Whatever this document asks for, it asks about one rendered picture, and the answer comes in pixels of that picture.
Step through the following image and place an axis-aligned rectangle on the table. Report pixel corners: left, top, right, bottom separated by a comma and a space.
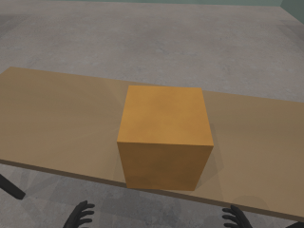
0, 66, 304, 228

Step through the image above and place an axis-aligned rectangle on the carton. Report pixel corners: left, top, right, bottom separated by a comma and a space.
117, 85, 214, 191

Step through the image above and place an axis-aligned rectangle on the robot right hand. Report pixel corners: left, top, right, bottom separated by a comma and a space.
222, 205, 253, 228

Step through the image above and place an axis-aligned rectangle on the robot left hand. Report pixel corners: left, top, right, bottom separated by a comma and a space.
63, 200, 95, 228

